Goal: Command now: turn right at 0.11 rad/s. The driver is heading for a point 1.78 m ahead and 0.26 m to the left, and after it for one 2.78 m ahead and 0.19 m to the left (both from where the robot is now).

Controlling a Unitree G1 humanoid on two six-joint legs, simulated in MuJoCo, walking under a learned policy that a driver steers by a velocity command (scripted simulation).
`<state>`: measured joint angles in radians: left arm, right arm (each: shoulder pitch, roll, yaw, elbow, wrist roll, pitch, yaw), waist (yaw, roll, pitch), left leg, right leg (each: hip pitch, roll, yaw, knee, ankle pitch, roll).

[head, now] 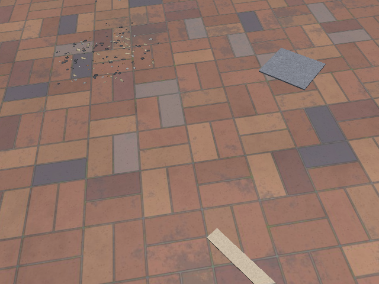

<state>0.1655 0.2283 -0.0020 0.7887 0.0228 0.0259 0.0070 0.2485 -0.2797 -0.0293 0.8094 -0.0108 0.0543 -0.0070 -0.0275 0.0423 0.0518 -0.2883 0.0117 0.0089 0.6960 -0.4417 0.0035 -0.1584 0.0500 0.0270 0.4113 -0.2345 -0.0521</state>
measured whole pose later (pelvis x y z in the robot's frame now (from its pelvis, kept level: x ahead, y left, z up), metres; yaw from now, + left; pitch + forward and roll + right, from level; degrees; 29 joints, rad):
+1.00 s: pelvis +0.12 -0.02 +0.00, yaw +0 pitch +1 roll +1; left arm 0.49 0.17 0.01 1.11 0.02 -0.09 0.01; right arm 0.14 -0.24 -0.04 0.98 -0.04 -0.03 0.04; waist 0.03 0.03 0.01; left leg -0.58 0.06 0.04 0.98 -0.20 0.05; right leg 0.04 0.06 -0.03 0.21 -0.26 -0.08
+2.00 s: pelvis +0.69 -0.03 +0.00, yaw +0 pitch -1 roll -1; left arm 0.35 0.20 0.05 1.05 0.01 -0.09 0.00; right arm 0.21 -0.22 -0.05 0.96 -0.04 -0.05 0.02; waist 0.00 0.03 0.05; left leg -0.55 0.08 -0.01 1.07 -0.24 0.05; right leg -0.13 0.08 -0.10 0.31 -0.17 -0.11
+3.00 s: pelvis +1.23 -0.02 -0.01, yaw +1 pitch +0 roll +0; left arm 0.16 0.21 0.06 0.95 0.02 -0.07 -0.01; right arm 0.36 -0.20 -0.05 1.03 -0.01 -0.07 0.00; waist -0.02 0.02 0.06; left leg -0.33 0.01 0.00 1.15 -0.35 0.08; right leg -0.30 0.04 -0.12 0.48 -0.17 -0.09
